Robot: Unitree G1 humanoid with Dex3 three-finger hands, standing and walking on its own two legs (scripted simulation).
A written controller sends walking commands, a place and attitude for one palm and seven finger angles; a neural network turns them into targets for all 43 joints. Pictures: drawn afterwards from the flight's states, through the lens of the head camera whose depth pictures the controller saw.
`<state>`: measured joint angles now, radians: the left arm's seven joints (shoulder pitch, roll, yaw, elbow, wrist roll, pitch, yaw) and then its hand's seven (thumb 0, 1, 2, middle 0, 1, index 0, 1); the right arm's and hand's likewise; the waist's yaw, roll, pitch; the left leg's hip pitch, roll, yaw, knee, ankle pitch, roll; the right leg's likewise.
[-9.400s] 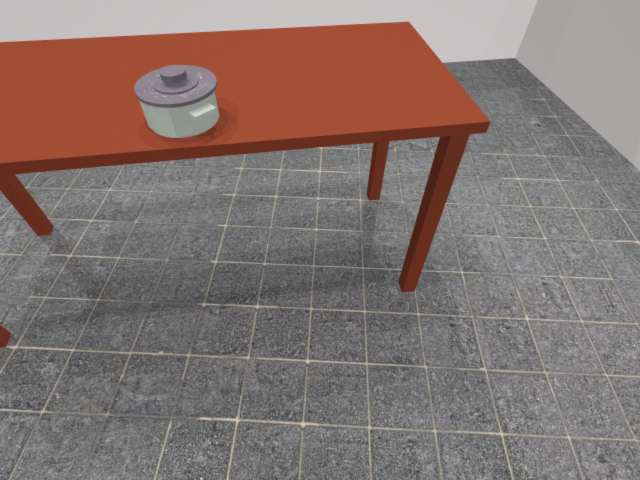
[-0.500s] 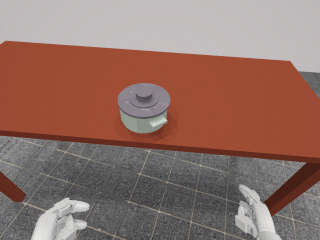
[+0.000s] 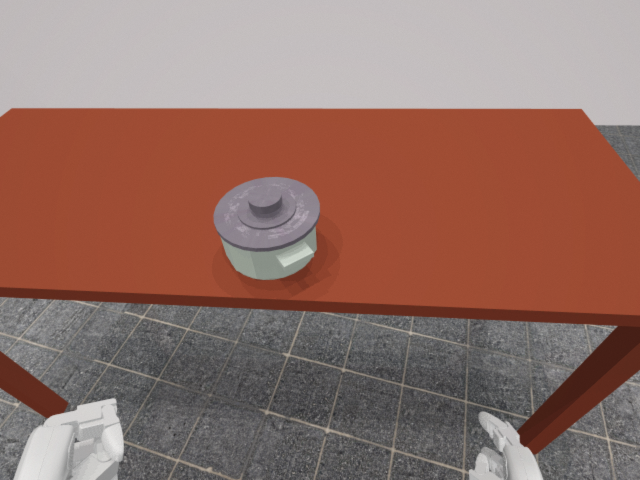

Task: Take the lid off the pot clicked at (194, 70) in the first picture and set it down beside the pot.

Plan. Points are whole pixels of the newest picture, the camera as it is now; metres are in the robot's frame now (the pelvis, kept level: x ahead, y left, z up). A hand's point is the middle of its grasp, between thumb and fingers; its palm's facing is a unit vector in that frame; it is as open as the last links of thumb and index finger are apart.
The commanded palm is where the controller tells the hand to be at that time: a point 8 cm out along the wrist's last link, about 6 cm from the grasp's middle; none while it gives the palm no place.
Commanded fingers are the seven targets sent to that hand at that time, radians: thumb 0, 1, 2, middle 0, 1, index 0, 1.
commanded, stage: raise the hand higher, near the body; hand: left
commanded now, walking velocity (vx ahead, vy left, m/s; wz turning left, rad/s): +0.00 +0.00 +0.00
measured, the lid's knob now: (265, 199) +0.50 +0.15 +0.08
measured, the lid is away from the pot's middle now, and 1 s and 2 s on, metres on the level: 0.00 0.00 0.00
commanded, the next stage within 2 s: reach forward and open the fingers in 0.56 s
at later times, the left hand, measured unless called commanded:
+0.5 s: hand (102, 399) +0.17 +0.24 +0.10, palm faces +0.30 -0.86 -0.42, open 3.1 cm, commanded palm +0.12 +0.28 +0.13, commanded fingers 0.00 0.90 0.90 -1.30 -1.50 -1.30 -1.50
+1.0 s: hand (63, 374) +0.18 +0.29 +0.10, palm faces -0.11 -0.07 -0.99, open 3.1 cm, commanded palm +0.17 +0.28 +0.17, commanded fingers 0.00 0.33 1.22 -1.10 -0.86 -1.10 -0.86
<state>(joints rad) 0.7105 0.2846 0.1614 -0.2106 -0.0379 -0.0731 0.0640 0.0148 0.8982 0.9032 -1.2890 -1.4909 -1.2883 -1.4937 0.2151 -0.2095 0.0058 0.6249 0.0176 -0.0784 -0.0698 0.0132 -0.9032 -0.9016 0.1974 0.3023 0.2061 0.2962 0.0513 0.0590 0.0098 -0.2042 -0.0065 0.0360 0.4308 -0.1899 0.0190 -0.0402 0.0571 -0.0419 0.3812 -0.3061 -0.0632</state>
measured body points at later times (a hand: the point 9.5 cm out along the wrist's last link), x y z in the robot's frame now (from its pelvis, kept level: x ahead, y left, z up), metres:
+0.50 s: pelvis +0.01 +0.01 +0.00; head +0.00 -0.02 +0.45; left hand +0.14 +0.28 +0.13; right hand +0.22 -0.20 -0.07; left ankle +0.03 +0.11 -0.74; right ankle -0.06 -0.07 -0.74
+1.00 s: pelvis -0.02 +0.03 -0.01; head -0.02 -0.03 +0.44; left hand +0.19 +0.29 +0.16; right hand +0.20 -0.19 -0.11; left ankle +0.03 +0.11 -0.74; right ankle -0.06 -0.07 -0.74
